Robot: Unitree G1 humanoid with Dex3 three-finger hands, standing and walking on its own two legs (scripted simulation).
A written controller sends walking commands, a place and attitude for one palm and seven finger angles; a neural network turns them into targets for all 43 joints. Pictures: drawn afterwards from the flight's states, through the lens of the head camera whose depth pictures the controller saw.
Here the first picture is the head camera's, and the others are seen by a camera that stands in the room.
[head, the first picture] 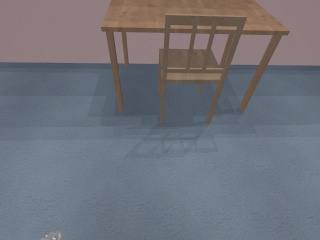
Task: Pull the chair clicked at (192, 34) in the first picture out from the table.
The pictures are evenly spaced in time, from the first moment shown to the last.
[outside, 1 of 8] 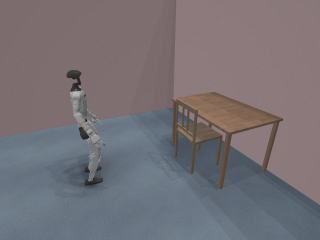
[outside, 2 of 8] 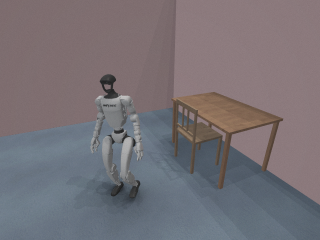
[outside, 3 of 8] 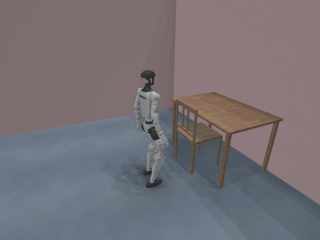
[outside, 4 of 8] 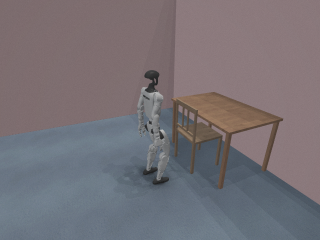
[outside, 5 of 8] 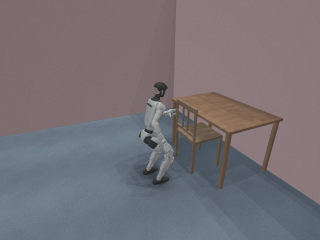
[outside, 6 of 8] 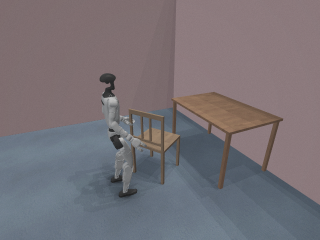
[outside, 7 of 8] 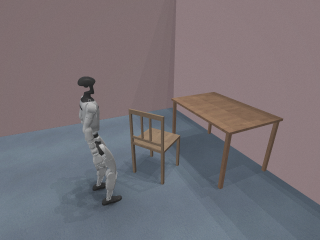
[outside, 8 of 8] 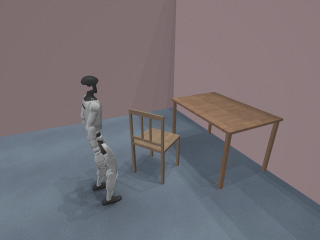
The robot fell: no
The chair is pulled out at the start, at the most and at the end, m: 0.00 0.57 0.57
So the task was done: yes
